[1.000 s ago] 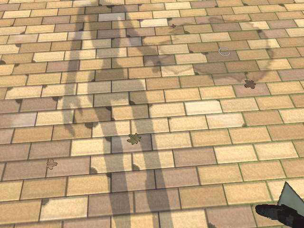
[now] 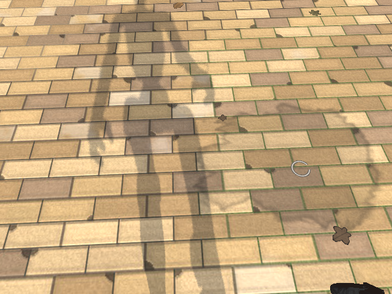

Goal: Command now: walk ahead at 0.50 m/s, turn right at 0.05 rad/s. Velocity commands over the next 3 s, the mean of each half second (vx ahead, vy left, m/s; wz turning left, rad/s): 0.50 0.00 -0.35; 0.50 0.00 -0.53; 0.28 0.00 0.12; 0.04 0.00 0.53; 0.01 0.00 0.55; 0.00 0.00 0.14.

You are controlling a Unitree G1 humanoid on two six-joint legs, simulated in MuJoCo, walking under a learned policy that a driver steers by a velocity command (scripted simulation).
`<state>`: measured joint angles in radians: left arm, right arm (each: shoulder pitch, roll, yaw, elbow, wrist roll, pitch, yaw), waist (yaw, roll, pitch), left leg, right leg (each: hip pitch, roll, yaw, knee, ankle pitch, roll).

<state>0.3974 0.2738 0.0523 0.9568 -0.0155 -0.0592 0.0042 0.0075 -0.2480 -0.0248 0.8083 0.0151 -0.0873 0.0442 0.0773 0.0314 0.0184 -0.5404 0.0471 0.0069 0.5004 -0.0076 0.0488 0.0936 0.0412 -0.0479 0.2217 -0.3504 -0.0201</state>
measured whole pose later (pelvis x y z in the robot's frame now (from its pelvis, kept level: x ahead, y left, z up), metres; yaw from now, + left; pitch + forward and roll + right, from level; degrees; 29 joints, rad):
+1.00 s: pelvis +0.53 -0.10 +0.01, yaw -29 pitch +2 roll +0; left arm 0.35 0.28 0.08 0.77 -0.02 -0.05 0.01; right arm 0.02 -0.28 -0.05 0.77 0.00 -0.11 0.02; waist 0.08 0.05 0.02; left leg -0.59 0.04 -0.07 0.52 0.07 -0.04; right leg -0.07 0.10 0.15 0.37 -0.31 -0.07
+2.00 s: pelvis +0.76 -0.16 +0.00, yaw -4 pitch +1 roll -1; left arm 0.14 0.32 0.08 0.74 0.01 0.01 0.02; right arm 0.17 -0.31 -0.08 0.65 0.00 0.06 0.01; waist 0.01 -0.03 0.05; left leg -0.32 -0.01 0.01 0.59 -0.31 0.03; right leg -0.37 -0.10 -0.08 0.77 -0.46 0.06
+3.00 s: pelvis +0.75 -0.15 +0.00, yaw +15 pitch -2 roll +0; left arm 0.18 0.27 0.03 0.83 0.01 -0.01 0.01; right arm 0.22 -0.23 -0.03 0.73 -0.02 0.01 -0.01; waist 0.02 -0.01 0.03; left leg -0.18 -0.02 -0.06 0.52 -0.31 0.00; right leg -0.21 -0.03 0.04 0.49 -0.25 0.05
